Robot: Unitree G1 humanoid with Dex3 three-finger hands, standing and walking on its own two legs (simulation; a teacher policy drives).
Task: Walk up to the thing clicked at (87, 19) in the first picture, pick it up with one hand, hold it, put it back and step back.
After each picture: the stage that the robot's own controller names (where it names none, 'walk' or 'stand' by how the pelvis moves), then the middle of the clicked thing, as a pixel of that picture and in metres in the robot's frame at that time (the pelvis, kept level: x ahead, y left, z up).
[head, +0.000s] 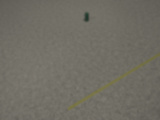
stand; (86, 17) +1.90 -0.03 -0.72
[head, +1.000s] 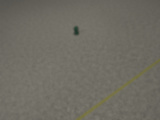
walk; (76, 30) +1.76 +0.20 -0.71
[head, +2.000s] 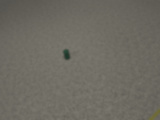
walk; (66, 54) +1.20 +0.31 -0.72
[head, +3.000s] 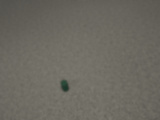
walk; (64, 86) +0.80 +0.27 -0.72
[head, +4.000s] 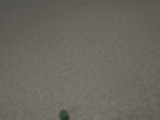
walk; (64, 116) +0.50 +0.25 -0.72
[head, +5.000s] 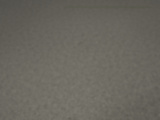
stand; out of the picture +0.41 +0.20 -0.72
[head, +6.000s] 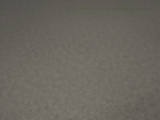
walk; out of the picture +0.41 +0.20 -0.73
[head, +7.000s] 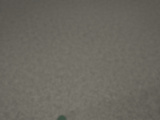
stand; out of the picture +0.39 +0.15 -0.71
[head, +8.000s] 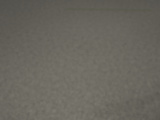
stand; out of the picture +0.37 +0.20 -0.71
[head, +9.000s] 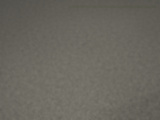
stand; out of the picture +0.38 +0.19 -0.73
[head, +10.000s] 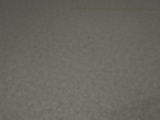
stand; out of the picture +0.37 +0.18 -0.73
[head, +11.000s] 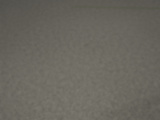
stand; out of the picture +0.37 +0.17 -0.73
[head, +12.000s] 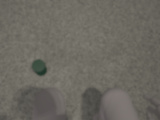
go down; (40, 68) +0.44 +0.21 -0.40
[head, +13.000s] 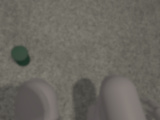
go down; (21, 56) +0.45 +0.24 -0.30
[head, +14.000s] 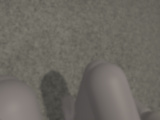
close in; out of the picture +0.43 +0.28 -0.22
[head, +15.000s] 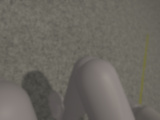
close; out of the picture +0.43 +0.29 -0.22
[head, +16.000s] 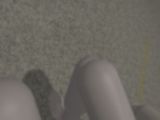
lift; out of the picture +0.40 +0.28 -0.23
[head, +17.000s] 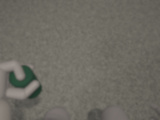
lift; (27, 83) +0.33 +0.20 -0.01
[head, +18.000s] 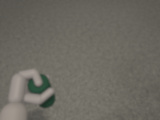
hold; (42, 91) +0.31 +0.16 +0.01
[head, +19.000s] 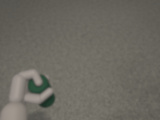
hold; (42, 92) +0.32 +0.16 +0.00
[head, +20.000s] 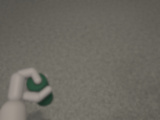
hold; (41, 90) +0.32 +0.17 +0.00
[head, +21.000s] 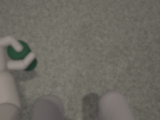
crouch; (23, 57) +0.43 +0.20 -0.08
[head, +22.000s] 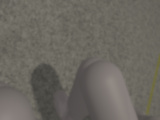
lower; out of the picture +0.42 +0.30 -0.23
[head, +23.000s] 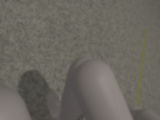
lower; out of the picture +0.42 +0.31 -0.22
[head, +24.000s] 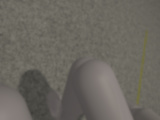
lower; out of the picture +0.43 +0.31 -0.23
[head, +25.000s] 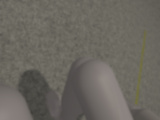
lower; out of the picture +0.43 +0.31 -0.23
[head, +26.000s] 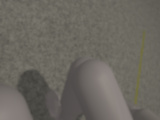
loosen; out of the picture +0.43 +0.31 -0.23
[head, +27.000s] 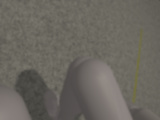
withdraw; out of the picture +0.42 +0.30 -0.23
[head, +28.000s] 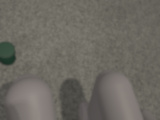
stand; (6, 54) +0.44 +0.26 -0.27
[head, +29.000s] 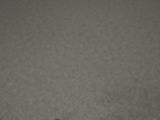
stand; out of the picture +0.39 +0.18 -0.64
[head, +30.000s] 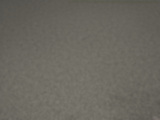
stand; out of the picture +0.40 +0.19 -0.67
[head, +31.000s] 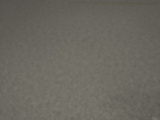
stand; out of the picture +0.39 +0.18 -0.67
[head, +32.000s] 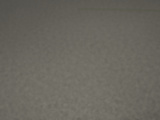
stand; out of the picture +0.42 +0.17 -0.72
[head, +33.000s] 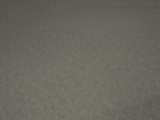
stand; out of the picture +0.38 +0.18 -0.73
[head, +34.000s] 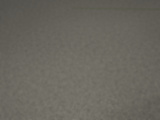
walk; out of the picture +0.38 +0.18 -0.73
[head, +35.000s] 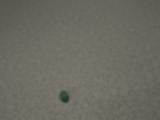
walk; (64, 96) +0.56 +0.21 -0.70
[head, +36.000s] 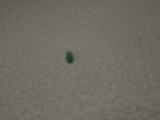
walk; (69, 57) +0.93 +0.17 -0.70
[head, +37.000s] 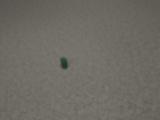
stand; (64, 63) +1.02 +0.23 -0.70
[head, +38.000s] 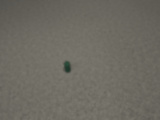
stand; (67, 67) +1.00 +0.20 -0.72
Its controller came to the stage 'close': yes
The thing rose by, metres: 0.71
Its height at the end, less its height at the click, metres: +0.00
